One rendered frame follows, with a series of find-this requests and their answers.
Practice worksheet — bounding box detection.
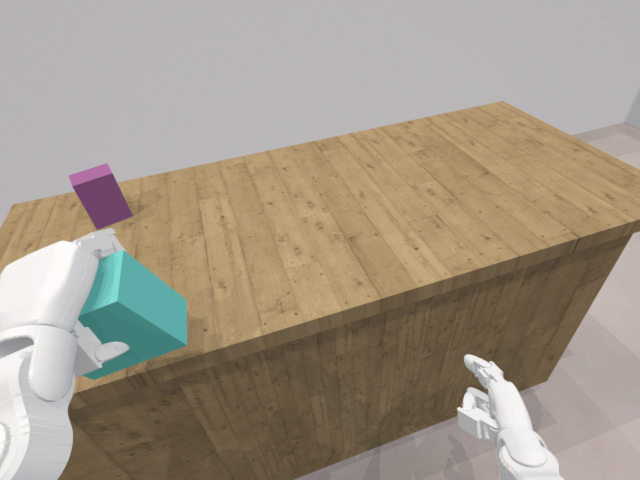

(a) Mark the right robot forearm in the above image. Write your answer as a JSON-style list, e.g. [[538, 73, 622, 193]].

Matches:
[[497, 427, 565, 480]]

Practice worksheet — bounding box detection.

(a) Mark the robot right hand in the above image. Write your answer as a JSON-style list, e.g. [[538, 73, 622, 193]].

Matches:
[[457, 354, 533, 446]]

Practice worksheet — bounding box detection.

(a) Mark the sponge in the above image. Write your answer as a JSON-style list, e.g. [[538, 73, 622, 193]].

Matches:
[[71, 250, 187, 380]]

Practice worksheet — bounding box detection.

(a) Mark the left robot forearm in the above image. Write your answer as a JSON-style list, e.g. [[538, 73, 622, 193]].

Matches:
[[0, 325, 78, 480]]

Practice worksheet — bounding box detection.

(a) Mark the table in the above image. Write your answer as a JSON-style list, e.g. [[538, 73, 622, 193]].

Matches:
[[0, 101, 640, 480]]

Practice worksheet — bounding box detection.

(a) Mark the robot left hand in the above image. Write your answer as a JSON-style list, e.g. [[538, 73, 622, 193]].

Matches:
[[0, 228, 130, 377]]

